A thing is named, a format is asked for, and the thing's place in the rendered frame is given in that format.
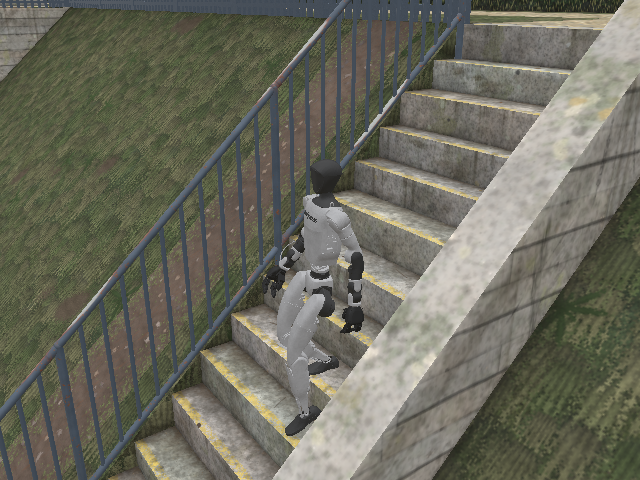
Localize stairs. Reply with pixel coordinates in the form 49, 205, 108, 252
108, 24, 602, 480

